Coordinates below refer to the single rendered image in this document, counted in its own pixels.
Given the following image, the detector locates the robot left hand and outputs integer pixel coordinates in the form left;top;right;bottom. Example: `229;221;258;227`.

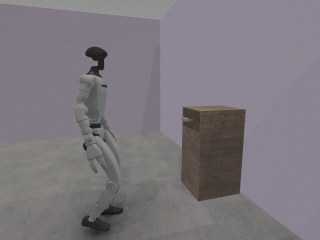
108;129;117;143

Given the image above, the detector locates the drawer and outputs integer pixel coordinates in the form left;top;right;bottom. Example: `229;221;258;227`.
183;108;200;132

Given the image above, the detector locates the left robot forearm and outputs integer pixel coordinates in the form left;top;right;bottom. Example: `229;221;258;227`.
100;114;110;130

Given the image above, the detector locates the robot right hand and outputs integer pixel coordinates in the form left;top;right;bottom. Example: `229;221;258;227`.
86;144;107;173

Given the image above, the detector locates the handle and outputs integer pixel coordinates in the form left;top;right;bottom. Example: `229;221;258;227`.
181;117;193;122

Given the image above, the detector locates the right robot shin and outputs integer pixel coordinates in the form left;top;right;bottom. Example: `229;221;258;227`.
88;181;122;222

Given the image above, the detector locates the cabinet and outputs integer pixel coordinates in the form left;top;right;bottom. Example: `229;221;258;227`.
181;105;246;202

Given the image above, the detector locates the left robot foot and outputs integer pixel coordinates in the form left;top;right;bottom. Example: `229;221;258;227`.
100;205;123;215

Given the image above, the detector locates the right robot forearm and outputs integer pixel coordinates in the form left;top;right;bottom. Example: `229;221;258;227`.
74;104;96;146

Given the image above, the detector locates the robot right upper arm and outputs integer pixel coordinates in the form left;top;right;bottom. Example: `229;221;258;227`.
73;74;96;115

